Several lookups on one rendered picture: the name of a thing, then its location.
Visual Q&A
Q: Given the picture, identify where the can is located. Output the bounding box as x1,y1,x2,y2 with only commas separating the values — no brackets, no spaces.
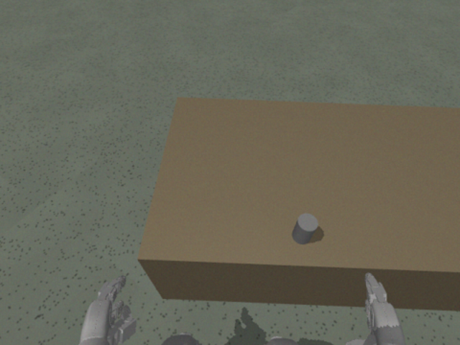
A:
292,213,318,244

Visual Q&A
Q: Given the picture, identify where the left robot hand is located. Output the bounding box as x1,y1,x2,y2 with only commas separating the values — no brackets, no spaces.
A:
80,275,137,345

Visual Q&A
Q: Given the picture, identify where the right robot hand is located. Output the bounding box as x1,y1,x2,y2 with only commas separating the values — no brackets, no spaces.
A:
346,272,406,345

